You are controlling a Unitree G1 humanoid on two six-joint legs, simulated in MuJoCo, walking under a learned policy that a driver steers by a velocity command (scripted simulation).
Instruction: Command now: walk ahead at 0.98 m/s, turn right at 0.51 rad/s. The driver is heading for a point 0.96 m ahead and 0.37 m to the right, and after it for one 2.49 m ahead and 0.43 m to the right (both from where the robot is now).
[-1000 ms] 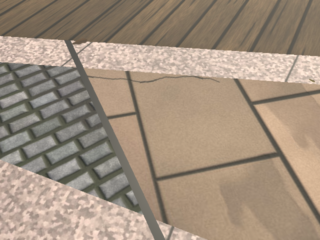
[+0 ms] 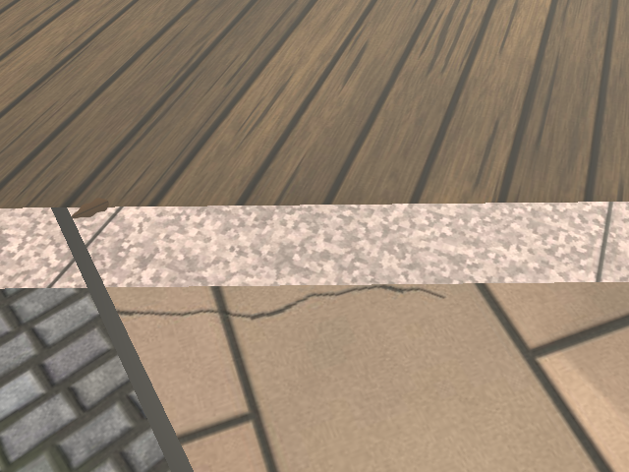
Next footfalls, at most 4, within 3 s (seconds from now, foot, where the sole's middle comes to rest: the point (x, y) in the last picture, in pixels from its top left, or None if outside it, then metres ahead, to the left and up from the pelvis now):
0.14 right None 0.34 -0.04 -0.77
0.58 left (307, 343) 0.80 0.01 -0.77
1.02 right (471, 278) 0.97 -0.42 -0.77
1.50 left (512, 173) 1.35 -0.63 -0.77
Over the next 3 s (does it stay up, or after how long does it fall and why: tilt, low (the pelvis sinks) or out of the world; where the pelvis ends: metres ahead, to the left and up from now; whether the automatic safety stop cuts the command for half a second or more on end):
stays up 2.37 -0.70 0.01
